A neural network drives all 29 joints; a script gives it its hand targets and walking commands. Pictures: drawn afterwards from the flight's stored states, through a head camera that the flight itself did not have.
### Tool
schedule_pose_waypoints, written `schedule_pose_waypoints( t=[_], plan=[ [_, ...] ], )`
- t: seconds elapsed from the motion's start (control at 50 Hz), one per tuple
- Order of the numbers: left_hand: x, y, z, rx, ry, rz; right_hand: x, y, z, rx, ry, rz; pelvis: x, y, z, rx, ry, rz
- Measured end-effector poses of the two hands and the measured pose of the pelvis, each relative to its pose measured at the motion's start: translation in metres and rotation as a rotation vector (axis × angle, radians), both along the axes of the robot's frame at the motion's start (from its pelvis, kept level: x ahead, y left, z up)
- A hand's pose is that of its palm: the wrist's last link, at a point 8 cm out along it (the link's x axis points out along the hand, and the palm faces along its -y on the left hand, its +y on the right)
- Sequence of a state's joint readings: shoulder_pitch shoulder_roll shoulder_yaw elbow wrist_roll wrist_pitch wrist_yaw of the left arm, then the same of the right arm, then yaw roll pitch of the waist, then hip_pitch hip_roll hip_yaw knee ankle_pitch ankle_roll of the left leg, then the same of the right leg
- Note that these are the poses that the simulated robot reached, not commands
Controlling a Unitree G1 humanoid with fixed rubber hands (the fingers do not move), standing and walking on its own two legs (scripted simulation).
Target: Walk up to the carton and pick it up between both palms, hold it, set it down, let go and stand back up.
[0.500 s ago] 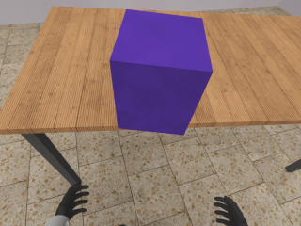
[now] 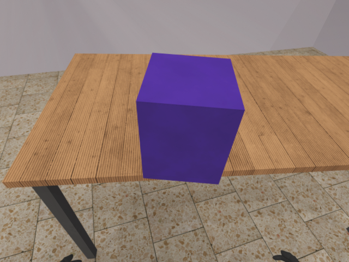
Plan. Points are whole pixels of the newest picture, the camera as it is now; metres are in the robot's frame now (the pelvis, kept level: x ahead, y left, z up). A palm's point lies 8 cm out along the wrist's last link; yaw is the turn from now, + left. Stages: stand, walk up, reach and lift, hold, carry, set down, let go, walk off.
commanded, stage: stand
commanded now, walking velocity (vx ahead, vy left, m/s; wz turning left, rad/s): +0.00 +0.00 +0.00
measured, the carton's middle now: (185, 119) +0.44 +0.00 +0.12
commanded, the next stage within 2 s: none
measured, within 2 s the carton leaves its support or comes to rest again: neither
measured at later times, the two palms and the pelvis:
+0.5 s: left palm out of the picture +0.07 +0.27 -0.11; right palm out of the picture +0.10 -0.28 -0.08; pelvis -0.01 -0.01 +0.00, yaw +0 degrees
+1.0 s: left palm out of the picture +0.02 +0.27 -0.12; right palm out of the picture +0.06 -0.28 -0.09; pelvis -0.04 -0.01 +0.00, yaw +0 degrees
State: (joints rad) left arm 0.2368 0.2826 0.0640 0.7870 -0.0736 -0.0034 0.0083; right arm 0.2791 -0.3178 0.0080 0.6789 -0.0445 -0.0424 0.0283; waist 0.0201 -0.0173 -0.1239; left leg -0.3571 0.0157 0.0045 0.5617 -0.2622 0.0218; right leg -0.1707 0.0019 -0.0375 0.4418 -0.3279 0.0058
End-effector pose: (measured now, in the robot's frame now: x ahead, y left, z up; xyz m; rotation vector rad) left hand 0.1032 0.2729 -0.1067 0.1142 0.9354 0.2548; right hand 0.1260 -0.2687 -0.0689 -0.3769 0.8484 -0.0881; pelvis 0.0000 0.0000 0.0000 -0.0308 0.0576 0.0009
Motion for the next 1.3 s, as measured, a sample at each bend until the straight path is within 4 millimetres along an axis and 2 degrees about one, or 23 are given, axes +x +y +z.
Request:
schedule_pose_waypoints(
  t=[0.36,0.64,0.98,1.3],
  plan=[
    [-0.024,-0.001,-0.003,0.016,0.07,0.022,-0.014,-0.005,-0.012,0.027,0.034,-0.022,-0.004,-0.006,0.001,0.007,-0.006,0.0],
    [-0.047,-0.001,-0.004,0.014,0.087,0.033,-0.033,-0.007,-0.013,0.03,0.039,-0.032,-0.02,-0.007,0.002,0.009,-0.028,0.001],
    [-0.083,-0.001,-0.011,0.008,0.15,0.048,-0.066,-0.007,-0.021,0.034,0.093,-0.052,-0.04,-0.006,0.003,0.008,-0.055,0.001],
    [-0.098,0.0,-0.013,0.005,0.167,0.051,-0.081,-0.007,-0.023,0.033,0.113,-0.058,-0.05,-0.006,0.003,0.007,-0.07,0.001]
  ],
)
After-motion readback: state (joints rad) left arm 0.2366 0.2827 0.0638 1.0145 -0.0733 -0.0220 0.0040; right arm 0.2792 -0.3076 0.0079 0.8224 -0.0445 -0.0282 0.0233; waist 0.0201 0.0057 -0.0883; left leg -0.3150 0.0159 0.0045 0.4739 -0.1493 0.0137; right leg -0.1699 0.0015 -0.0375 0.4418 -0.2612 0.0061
